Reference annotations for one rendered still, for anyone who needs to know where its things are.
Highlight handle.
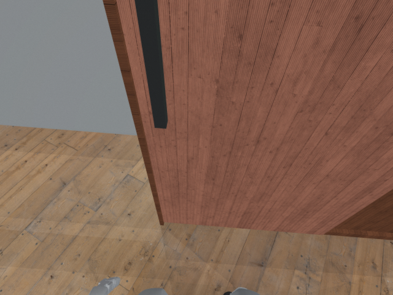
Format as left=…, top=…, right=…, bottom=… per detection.
left=134, top=0, right=168, bottom=129

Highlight wardrobe door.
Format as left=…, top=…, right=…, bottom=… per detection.
left=116, top=0, right=393, bottom=235
left=334, top=189, right=393, bottom=233

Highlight left robot hand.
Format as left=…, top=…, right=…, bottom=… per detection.
left=89, top=277, right=120, bottom=295

